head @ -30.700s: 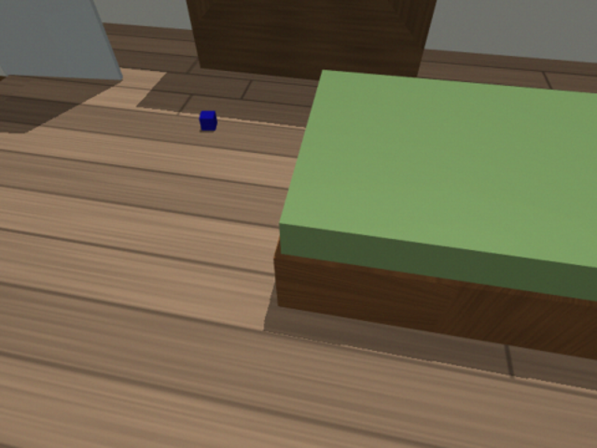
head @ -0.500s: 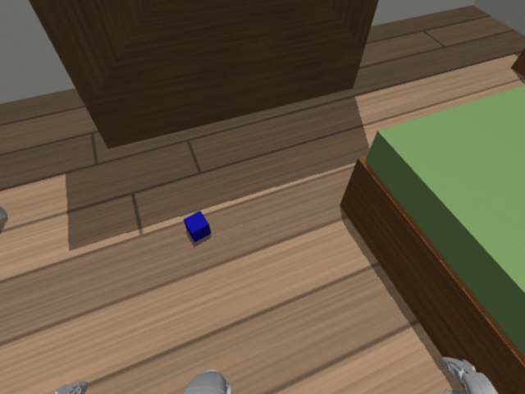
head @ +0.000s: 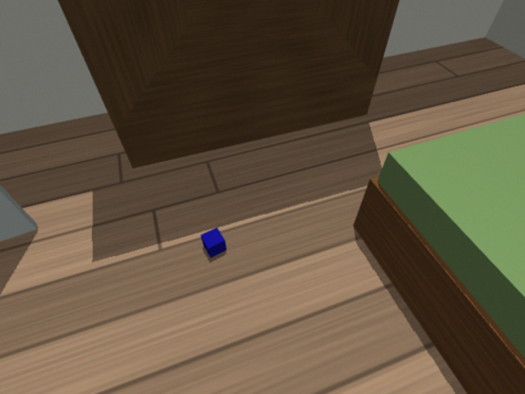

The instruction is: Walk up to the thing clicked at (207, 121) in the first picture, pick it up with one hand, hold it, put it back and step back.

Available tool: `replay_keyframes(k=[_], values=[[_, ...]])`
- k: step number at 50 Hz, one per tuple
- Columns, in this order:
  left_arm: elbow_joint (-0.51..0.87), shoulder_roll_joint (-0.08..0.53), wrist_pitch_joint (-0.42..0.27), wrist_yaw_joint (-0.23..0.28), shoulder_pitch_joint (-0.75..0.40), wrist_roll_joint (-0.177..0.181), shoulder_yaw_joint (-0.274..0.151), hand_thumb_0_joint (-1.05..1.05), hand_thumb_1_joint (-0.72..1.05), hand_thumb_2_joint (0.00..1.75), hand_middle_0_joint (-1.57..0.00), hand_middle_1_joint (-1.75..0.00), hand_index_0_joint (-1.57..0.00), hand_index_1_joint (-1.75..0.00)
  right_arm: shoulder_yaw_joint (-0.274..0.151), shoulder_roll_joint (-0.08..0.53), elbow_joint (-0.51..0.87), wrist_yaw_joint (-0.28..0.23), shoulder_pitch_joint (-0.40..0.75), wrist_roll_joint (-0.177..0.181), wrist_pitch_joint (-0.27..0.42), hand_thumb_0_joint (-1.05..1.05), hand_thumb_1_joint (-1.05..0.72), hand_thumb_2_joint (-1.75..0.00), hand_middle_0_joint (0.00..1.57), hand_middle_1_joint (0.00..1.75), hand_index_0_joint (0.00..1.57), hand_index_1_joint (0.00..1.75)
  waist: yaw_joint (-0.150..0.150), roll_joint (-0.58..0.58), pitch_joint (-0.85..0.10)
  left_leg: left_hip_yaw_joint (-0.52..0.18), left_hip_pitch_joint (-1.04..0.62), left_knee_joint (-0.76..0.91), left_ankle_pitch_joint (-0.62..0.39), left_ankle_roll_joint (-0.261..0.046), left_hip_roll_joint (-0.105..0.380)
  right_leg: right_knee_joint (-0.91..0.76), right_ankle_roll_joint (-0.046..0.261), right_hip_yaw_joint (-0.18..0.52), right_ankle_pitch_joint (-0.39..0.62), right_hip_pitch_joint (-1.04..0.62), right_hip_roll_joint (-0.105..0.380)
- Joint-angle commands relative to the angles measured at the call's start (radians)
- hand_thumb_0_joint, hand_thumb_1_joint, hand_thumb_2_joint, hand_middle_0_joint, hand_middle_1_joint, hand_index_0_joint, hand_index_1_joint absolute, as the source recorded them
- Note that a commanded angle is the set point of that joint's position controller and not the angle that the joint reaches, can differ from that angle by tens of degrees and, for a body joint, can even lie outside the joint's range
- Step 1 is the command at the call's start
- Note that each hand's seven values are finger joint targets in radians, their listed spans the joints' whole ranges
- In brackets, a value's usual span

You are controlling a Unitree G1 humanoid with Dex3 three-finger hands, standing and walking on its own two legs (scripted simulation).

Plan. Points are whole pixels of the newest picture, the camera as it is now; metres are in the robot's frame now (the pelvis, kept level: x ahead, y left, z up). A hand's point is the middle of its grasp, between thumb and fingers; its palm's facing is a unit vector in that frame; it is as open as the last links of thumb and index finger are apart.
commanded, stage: walk up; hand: left
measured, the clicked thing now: (213, 242) +0.81 +0.24 -0.73
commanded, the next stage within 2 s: stand in 0.44 s
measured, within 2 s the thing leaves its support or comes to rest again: neither
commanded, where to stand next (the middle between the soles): +0.43 +0.01 m, yaw -1 degrees
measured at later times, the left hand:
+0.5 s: hand out of the picture +0.10 +0.27 -0.14, palm faces +0.05 -0.93 -0.35, open 7.4 cm
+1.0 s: hand out of the picture +0.06 +0.25 -0.14, palm faces +0.00 -0.94 -0.35, open 7.4 cm
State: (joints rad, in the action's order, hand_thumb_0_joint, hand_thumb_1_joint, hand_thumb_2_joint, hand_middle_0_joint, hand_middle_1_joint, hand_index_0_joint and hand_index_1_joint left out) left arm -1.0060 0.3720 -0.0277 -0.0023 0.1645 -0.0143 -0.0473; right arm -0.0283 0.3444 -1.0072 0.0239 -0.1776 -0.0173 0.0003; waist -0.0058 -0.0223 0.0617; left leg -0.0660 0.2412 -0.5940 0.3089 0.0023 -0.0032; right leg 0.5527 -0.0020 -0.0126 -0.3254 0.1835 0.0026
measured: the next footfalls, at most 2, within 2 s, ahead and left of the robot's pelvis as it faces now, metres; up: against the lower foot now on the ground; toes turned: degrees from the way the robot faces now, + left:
left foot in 1.70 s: +0.15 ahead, +0.16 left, +0.00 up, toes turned +5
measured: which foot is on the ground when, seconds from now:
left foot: down 0.00-1.00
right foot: down 0.00-1.00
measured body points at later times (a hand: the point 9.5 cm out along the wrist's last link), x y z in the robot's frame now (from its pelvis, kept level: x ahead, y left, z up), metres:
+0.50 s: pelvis +0.01 +0.01 +0.01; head +0.02 +0.01 +0.46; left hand +0.10 +0.32 -0.12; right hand +0.13 -0.29 -0.11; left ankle +0.01 +0.13 -0.73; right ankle -0.01 -0.13 -0.73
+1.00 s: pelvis -0.01 -0.01 +0.02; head +0.00 -0.01 +0.47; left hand +0.06 +0.30 -0.11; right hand +0.07 -0.31 -0.12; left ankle +0.01 +0.13 -0.73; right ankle -0.01 -0.13 -0.73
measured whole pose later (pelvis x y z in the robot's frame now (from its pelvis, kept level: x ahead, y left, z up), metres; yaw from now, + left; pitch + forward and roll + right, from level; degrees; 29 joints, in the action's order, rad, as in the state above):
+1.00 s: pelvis -0.01 -0.01 +0.02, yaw +0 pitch -3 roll +0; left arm -1.15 0.35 -0.01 -0.01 0.09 -0.01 -0.01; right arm 0.00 0.35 -1.13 0.01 -0.09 -0.01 0.01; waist 0.00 -0.01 0.07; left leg -0.07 0.13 -0.34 0.15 0.02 0.00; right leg 0.32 0.00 -0.02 -0.19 0.09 0.01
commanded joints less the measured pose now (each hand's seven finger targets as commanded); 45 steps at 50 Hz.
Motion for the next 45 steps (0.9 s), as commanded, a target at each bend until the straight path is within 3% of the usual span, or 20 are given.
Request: replay_keyframes(k=[1, 2, 3, 4, 6, 8, 11, 18, 21, 22, 25, 29, 33, 35, 40, 43, 45], values=[[0.074, 0.233, -0.026, 0.014, -0.112, -0.002, -0.047, 0.0, 0.9, 0.9, -0.2, -0.3, -0.2, -0.3, -0.052, 0.206, 0.044, -0.017, 0.022, -0.003, 0.037, 0.0, -0.9, -0.9, 0.2, 0.3, 0.2, 0.3, 0.022, 0.096, -0.031, -0.052, -0.049, 0.132, -0.121, -0.042, 0.047, -0.161, 0.094, 0.16, 0.112, 0.063, 0.175], [0.066, 0.213, -0.025, 0.013, -0.121, 0.004, -0.042, 0.0, 0.9, 0.9, -0.2, -0.3, -0.2, -0.3, -0.053, 0.211, 0.044, -0.016, 0.037, -0.004, 0.042, 0.0, -0.9, -0.9, 0.2, 0.3, 0.2, 0.3, 0.011, 0.08, -0.041, -0.101, -0.043, 0.156, -0.223, -0.055, 0.081, -0.122, 0.056, 0.101, 0.166, 0.029, 0.116], [0.06, 0.203, -0.025, 0.014, -0.111, 0.007, -0.042, 0.0, 0.9, 0.9, -0.2, -0.3, -0.2, -0.3, -0.052, 0.222, 0.046, -0.016, 0.052, -0.002, 0.046, 0.0, -0.9, -0.9, 0.2, 0.3, 0.2, 0.3, -0.003, 0.057, -0.06, -0.123, -0.034, 0.163, -0.299, -0.073, 0.11, -0.096, 0.038, 0.061, 0.204, -0.02, 0.086], [0.047, 0.202, -0.026, 0.015, -0.102, 0.009, -0.042, 0.0, 0.9, 0.9, -0.2, -0.3, -0.2, -0.3, -0.05, 0.225, 0.042, -0.017, 0.067, 0.002, 0.047, 0.0, -0.9, -0.9, 0.2, 0.3, 0.2, 0.3, -0.013, 0.047, -0.071, -0.13, -0.041, 0.162, -0.356, -0.084, 0.119, -0.088, 0.03, 0.052, 0.222, -0.042, 0.079], [0.033, 0.204, -0.026, 0.017, -0.097, 0.011, -0.041, 0.0, 0.9, 0.9, -0.2, -0.3, -0.2, -0.3, -0.051, 0.224, 0.039, -0.022, 0.075, 0.005, 0.046, 0.0, -0.9, -0.9, 0.2, 0.3, 0.2, 0.3, -0.015, 0.03, -0.1, -0.107, -0.043, 0.148, -0.44, -0.078, 0.111, -0.093, 0.032, 0.052, 0.278, -0.102, 0.088], [0.026, 0.205, -0.022, 0.017, -0.104, 0.014, -0.038, 0.0, 0.9, 0.9, -0.2, -0.3, -0.2, -0.3, -0.051, 0.221, 0.033, -0.025, 0.087, 0.006, 0.041, 0.0, -0.9, -0.9, 0.2, 0.3, 0.2, 0.3, -0.017, -0.014, -0.092, -0.097, -0.026, 0.163, -0.386, -0.064, 0.1, -0.095, 0.04, 0.051, 0.249, -0.115, 0.09], [0.018, 0.201, -0.019, 0.018, -0.104, 0.014, -0.033, 0.0, 0.9, 0.9, -0.2, -0.3, -0.2, -0.3, -0.05, 0.219, 0.031, -0.026, 0.107, 0.003, 0.038, 0.0, -0.9, -0.9, 0.2, 0.3, 0.2, 0.3, -0.019, -0.037, -0.122, -0.102, -0.055, 0.177, -0.381, -0.068, 0.11, -0.094, 0.039, 0.044, 0.244, -0.118, 0.092], [0.0, 0.214, -0.019, 0.018, -0.132, 0.006, -0.034, 0.0, 0.9, 0.9, -0.2, -0.3, -0.2, -0.3, -0.05, 0.206, 0.027, -0.025, 0.136, 0.002, 0.029, 0.0, -0.9, -0.9, 0.2, 0.3, 0.2, 0.3, -0.01, -0.004, -0.099, -0.075, -0.027, 0.168, -0.304, -0.055, 0.086, -0.131, 0.047, 0.06, 0.25, -0.133, 0.112], [-0.006, 0.214, -0.019, 0.017, -0.141, 0.005, -0.034, 0.0, 0.9, 0.9, -0.2, -0.3, -0.2, -0.3, -0.051, 0.203, 0.022, -0.025, 0.142, 0.003, 0.029, 0.0, -0.9, -0.9, 0.2, 0.3, 0.2, 0.3, -0.007, 0.007, -0.103, -0.072, -0.043, 0.166, -0.323, -0.052, 0.082, -0.14, 0.047, 0.061, 0.257, -0.128, 0.116], [-0.028, 0.18, -0.01, 0.016, -0.151, 0.012, -0.011, 0.0, 0.9, 0.9, -0.2, -0.3, -0.2, -0.3, -0.037, 0.208, 0.015, -0.029, 0.157, 0.008, 0.035, 0.0, -0.9, -0.9, 0.2, 0.3, 0.2, 0.3, 0.001, 0.006, -0.075, -0.103, -0.087, 0.215, -0.454, -0.043, 0.111, -0.165, 0.028, 0.079, 0.351, -0.09, 0.115], [-0.037, 0.187, -0.004, 0.017, -0.133, 0.014, -0.009, 0.0, 0.9, 0.9, -0.2, -0.3, -0.2, -0.3, -0.037, 0.222, -0.003, -0.034, 0.148, 0.01, 0.039, 0.0, -0.9, -0.9, 0.2, 0.3, 0.2, 0.3, -0.001, -0.007, -0.12, -0.089, -0.162, 0.211, -0.55, -0.031, 0.116, -0.191, 0.018, 0.066, 0.394, -0.123, 0.113], [-0.057, 0.188, -0.006, 0.015, -0.132, 0.01, -0.004, 0.0, 0.9, 0.9, -0.2, -0.3, -0.2, -0.3, -0.029, 0.214, -0.014, -0.035, 0.166, 0.014, 0.034, 0.0, -0.9, -0.9, 0.2, 0.3, 0.2, 0.3, -0.001, 0.005, -0.144, -0.076, -0.177, 0.236, -0.484, -0.027, 0.118, -0.224, 0.015, 0.068, 0.386, -0.154, 0.12], [-0.075, 0.188, -0.006, 0.014, -0.135, 0.007, 0.0, 0.0, 0.9, 0.9, -0.2, -0.3, -0.2, -0.3, -0.024, 0.214, -0.027, -0.033, 0.179, 0.016, 0.029, 0.0, -0.9, -0.9, 0.2, 0.3, 0.2, 0.3, -0.001, 0.017, -0.112, -0.074, -0.144, 0.27, -0.355, -0.024, 0.11, -0.263, 0.011, 0.077, 0.3, -0.145, 0.122], [-0.081, 0.192, -0.007, 0.011, -0.134, 0.007, 0.001, 0.0, 0.9, 0.9, -0.2, -0.3, -0.2, -0.3, -0.018, 0.208, -0.034, -0.032, 0.165, 0.015, 0.032, 0.0, -0.9, -0.9, 0.2, 0.3, 0.2, 0.3, 0.004, 0.019, -0.115, -0.073, -0.141, 0.284, -0.367, -0.02, 0.112, -0.261, 0.015, 0.08, 0.306, -0.151, 0.125], [-0.09, 0.189, -0.007, 0.008, -0.128, 0.004, 0.003, 0.0, 0.9, 0.9, -0.2, -0.3, -0.2, -0.3, -0.015, 0.212, -0.049, -0.028, 0.168, 0.012, 0.031, 0.0, -0.9, -0.9, 0.2, 0.3, 0.2, 0.3, 0.0, 0.021, -0.076, -0.08, -0.108, 0.312, -0.225, -0.017, 0.107, -0.296, 0.013, 0.087, 0.192, -0.114, 0.122], [-0.089, 0.195, -0.007, 0.007, -0.132, 0.005, 0.001, 0.0, 0.9, 0.9, -0.2, -0.3, -0.2, -0.3, -0.014, 0.211, -0.055, -0.028, 0.159, 0.01, 0.034, 0.0, -0.9, -0.9, 0.2, 0.3, 0.2, 0.3, -0.001, 0.021, -0.092, -0.079, -0.123, 0.306, -0.264, -0.015, 0.112, -0.288, 0.018, 0.091, 0.21, -0.115, 0.128], [-0.093, 0.198, -0.006, 0.007, -0.12, 0.005, 0.001, 0.0, 0.9, 0.9, -0.2, -0.3, -0.2, -0.3, -0.013, 0.211, -0.06, -0.029, 0.148, 0.009, 0.033, 0.0, -0.9, -0.9, 0.2, 0.3, 0.2, 0.3, -0.001, 0.023, -0.08, -0.08, -0.108, 0.314, -0.238, -0.014, 0.109, -0.294, 0.016, 0.089, 0.191, -0.11, 0.124]])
